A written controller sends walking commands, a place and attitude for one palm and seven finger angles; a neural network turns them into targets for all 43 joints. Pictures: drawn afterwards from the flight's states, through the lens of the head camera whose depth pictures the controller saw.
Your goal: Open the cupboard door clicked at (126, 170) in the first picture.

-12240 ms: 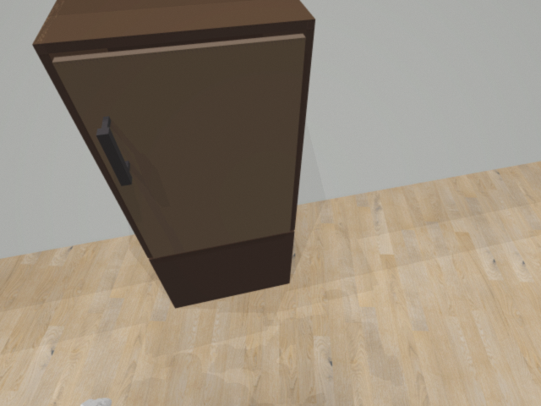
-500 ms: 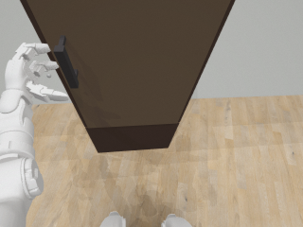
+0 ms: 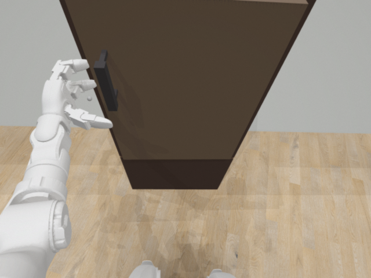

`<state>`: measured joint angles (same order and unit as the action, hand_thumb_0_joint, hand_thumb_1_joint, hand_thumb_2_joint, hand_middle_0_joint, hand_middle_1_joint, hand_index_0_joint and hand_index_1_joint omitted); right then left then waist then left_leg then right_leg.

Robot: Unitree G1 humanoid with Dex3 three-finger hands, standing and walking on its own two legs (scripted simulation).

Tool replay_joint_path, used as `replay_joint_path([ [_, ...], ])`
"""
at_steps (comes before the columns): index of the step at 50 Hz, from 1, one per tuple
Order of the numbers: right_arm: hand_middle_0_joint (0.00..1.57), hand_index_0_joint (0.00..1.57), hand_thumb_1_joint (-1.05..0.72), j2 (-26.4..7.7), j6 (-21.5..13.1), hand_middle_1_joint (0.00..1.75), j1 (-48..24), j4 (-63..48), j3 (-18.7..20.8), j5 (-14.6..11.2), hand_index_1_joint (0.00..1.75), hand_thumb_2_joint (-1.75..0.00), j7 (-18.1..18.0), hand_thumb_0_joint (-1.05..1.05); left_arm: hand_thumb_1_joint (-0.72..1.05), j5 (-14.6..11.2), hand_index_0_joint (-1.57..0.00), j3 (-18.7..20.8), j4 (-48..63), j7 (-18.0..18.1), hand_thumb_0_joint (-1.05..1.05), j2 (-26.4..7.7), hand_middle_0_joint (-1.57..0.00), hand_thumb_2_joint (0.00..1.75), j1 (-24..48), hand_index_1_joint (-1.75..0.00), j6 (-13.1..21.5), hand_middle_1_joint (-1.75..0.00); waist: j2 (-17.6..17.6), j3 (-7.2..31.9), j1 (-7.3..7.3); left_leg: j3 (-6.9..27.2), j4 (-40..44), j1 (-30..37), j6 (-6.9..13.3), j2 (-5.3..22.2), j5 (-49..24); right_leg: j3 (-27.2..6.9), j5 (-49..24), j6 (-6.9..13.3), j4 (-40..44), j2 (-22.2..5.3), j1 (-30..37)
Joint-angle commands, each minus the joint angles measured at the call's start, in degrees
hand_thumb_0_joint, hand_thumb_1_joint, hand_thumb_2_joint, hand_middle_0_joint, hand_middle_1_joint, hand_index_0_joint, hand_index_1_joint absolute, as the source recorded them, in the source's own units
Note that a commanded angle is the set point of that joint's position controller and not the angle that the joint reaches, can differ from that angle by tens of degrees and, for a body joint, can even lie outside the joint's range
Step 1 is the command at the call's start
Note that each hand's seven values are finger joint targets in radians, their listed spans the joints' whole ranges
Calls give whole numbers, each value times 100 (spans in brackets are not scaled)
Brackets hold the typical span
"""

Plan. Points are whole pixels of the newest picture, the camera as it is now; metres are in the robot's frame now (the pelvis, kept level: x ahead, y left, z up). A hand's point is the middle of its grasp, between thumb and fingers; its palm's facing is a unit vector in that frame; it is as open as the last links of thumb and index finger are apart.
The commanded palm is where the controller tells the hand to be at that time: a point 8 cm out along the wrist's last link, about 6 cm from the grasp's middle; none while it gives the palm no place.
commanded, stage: slide the fingers in behind the handle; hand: left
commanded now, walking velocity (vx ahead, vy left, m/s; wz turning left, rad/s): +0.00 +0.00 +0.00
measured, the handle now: (108, 82) +0.51 +0.18 +0.10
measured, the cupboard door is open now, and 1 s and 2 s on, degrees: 1 1 2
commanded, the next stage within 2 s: move the hooked fingers beside the handle in 0.68 s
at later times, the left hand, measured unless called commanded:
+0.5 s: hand (93, 99) +0.46 +0.20 +0.10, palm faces +0.12 -0.99 -0.01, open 15.0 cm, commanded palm +0.45 +0.20 +0.10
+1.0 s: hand (92, 98) +0.47 +0.21 +0.10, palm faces +0.10 -1.00 -0.01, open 14.9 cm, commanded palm +0.45 +0.21 +0.10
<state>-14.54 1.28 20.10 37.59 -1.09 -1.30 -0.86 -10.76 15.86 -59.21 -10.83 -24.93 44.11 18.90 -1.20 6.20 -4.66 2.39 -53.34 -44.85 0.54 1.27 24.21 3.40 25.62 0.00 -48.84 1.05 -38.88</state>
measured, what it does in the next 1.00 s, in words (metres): stands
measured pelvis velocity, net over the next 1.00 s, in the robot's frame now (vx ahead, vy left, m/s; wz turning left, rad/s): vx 0.00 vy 0.00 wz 0.02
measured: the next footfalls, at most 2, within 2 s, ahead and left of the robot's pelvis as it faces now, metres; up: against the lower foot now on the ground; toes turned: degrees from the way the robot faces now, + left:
none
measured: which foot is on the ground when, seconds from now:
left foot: down 0.00-1.00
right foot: down 0.00-1.00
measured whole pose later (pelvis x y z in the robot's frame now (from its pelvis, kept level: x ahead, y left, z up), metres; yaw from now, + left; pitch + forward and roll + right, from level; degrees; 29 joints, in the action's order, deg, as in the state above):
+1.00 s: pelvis +0.00 +0.00 +0.00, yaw +1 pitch +16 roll -3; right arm -14.5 -0.9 20.6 40.4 -0.7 -1.0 0.0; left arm -11.7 11.6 -60.3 -7.6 -23.0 46.9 19.8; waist -1.5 6.0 -3.7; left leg 3.6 -54.2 -46.5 0.6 0.3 24.0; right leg 4.5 26.0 -0.1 -49.7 0.3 -39.9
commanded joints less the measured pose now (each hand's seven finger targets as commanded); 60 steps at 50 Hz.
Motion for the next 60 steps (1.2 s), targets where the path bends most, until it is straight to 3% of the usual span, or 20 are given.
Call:
replay_joint_path([
  [1, 20, 20, -90, -978, -167, 30, 653, -284, 378, 17, 30, -90, -56, 0, -50, 99, -30, -716, 1441, -376, 0, -20, -30, 30, 3376, -120, 531, -120, -722, 2214, -611, 279, 470, 2858, 32, 15, -2356, 5, -1879, 159, 462, 248, -463],
  [4, 20, 20, -90, -1000, -216, 30, 681, -222, 392, 35, 30, -90, -60, 0, -50, 112, -30, -723, 1498, -334, 0, -27, -30, 30, 3576, -120, 578, -120, -870, 2333, -604, 331, 460, 2987, 19, 9, -2370, 1, -1798, 177, 447, 236, -556],
  [7, 20, 20, -90, -951, -269, 30, 672, -204, 407, 46, 30, -90, -6, 0, -50, 90, -30, -1178, 1672, -309, 0, 552, -30, 30, 3528, -120, 579, -120, -914, 2438, -647, 392, 451, 3217, -13, 32, -2543, 59, -1767, 182, 432, 250, -660],
  [9, 20, 20, -90, -975, -288, 30, 689, -159, 415, 50, 30, -90, -1, 0, -50, 93, -30, -1140, 1675, -237, 0, 505, -30, 30, 3639, -120, 580, -120, -845, 2455, -664, 396, 433, 3180, -2, 22, -2548, 53, -1821, 179, 424, 249, -652],
  [11, 20, 20, -90, -949, -322, 30, 670, -144, 414, 49, 30, -90, 21, 0, -50, 106, -30, -1390, 1618, -212, 0, 816, -30, 30, 3629, -120, 556, -120, -850, 2335, -709, 395, 464, 3149, -1, 5, -2328, 68, -1699, 178, 466, 245, -720],
  [13, 20, 20, -90, -979, -353, 30, 710, -97, 421, 58, 30, -90, 2, 0, -50, 121, -30, -1294, 1632, -163, 0, 669, -30, 30, 3725, -120, 572, -120, -705, 2311, -722, 399, 458, 3041, 22, -17, -2251, 64, -1703, 192, 466, 242, -630],
  [14, 20, 20, -90, -973, -374, 30, 702, -92, 428, 56, 30, -90, 16, 0, -50, 131, -30, -1308, 1724, -147, 0, 689, -30, 30, 3767, -120, 592, -120, -826, 2476, -696, 397, 454, 3167, 12, -12, -2333, 51, -1742, 188, 453, 240, -656],
  [16, 20, 20, -90, -944, -390, 30, 677, -60, 409, 57, 30, -90, 34, 0, -50, 136, -30, -1481, 1639, -140, 0, 899, -30, 30, 3748, -120, 576, -120, -864, 2309, -722, 391, 468, 3129, 4, -19, -2253, 78, -1691, 195, 462, 238, -714],
  [21, 20, 20, -90, -983, -430, 30, 708, -5, 414, 59, 30, -90, 16, 0, -50, 173, -30, -1399, 1472, -118, 0, 747, -30, 30, 3939, -120, 590, -120, -705, 2240, -758, 432, 490, 3010, 13, -28, -1995, 63, -1543, 196, 467, 226, -776],
  [24, 20, 20, -90, -970, -468, 30, 694, -7, 414, 61, 30, -90, 37, 0, -50, 145, -30, -1430, 1566, -136, 0, 810, -30, 30, 3901, -120, 621, -120, -901, 2407, -716, 437, 464, 3177, -3, -35, -2198, 72, -1611, 208, 433, 229, -774],
  [26, 20, 20, -90, -994, -445, 30, 700, -14, 405, 58, 30, -90, 29, 0, -50, 122, -30, -1254, 1388, -152, 0, 623, -30, 30, 3773, -120, 594, -120, -648, 2313, -687, 401, 473, 2960, 15, -43, -2074, 63, -1623, 203, 454, 233, -660],
  [27, 20, 20, -90, -968, -446, 30, 669, -40, 395, 40, 30, -90, 37, 0, -50, 117, -30, -1417, 1353, -190, 0, 826, -30, 30, 3750, -120, 579, -120, -674, 2223, -721, 373, 477, 2930, 28, -56, -2023, 63, -1605, 198, 475, 235, -701],
  [32, 20, 20, -90, -989, -432, 30, 678, -43, 386, 47, 30, -90, 19, 0, -50, 108, -30, -1227, 1188, -231, 0, 617, -30, 30, 3774, -120, 553, -120, -611, 2155, -710, 352, 452, 2747, 39, -66, -1902, 45, -1563, 190, 460, 225, -705],
  [33, 20, 20, -90, -1000, -428, 30, 706, -41, 384, 52, 30, -90, 7, 0, -50, 110, -30, -1125, 1179, -229, 0, 478, -30, 30, 3827, -120, 575, -120, -648, 2150, -695, 372, 439, 2735, 49, -78, -1951, 44, -1568, 207, 437, 225, -690],
  [40, 20, 20, -90, -962, -401, 30, 700, -86, 428, 46, 30, -90, 48, 0, -50, 79, -30, -1286, 1588, -264, 0, 682, -30, 30, 3701, -120, 595, -120, -896, 2565, -651, 401, 387, 3173, 8, -18, -2551, 67, -1809, 193, 386, 240, -704],
  [47, 20, 20, -90, -991, -339, 30, 689, -114, 405, 27, 30, -90, 25, 0, -50, 107, -30, -1108, 1384, -212, 0, 476, -30, 30, 3508, -120, 516, -120, -637, 2236, -617, 379, 476, 2891, 15, -28, -2235, 83, -1679, 190, 439, 248, -634],
  [49, 20, 20, -90, -1000, -336, 30, 705, -103, 401, 39, 30, -90, 16, 0, -50, 124, -30, -893, 1440, -205, 0, 205, -30, 30, 3520, -120, 549, -120, -798, 2427, -537, 382, 453, 2984, 10, -36, -2427, 64, -1775, 201, 410, 244, -549],
  [57, 20, 20, -90, -972, -288, 30, 657, -185, 405, 22, 30, -90, 19, 0, -50, 78, -30, -939, 1665, -306, 0, 264, -30, 30, 3256, -120, 603, -120, -853, 2524, -509, 371, 459, 3155, -9, 8, -2746, 69, -1893, 188, 411, 252, -498],
  [59, 20, 20, -90, -986, -279, 30, 680, -190, 418, 19, 30, -90, 15, 0, -50, 57, -30, -726, 1784, -306, 0, 33, -30, 30, 3111, -120, 612, -120, -835, 2720, -434, 359, 410, 3245, -2, 15, -3052, 51, -2108, 186, 393, 263, -363],
  [60, 20, 20, -90, -972, -261, 30, 653, -207, 408, 7, 30, -90, 13, 0, -50, 38, -30, -779, 1686, -317, 0, 99, -30, 30, 3012, -120, 583, -120, -734, 2525, -468, 321, 428, 3128, 11, 7, -2938, 46, -2124, 173, 434, 267, -345],
])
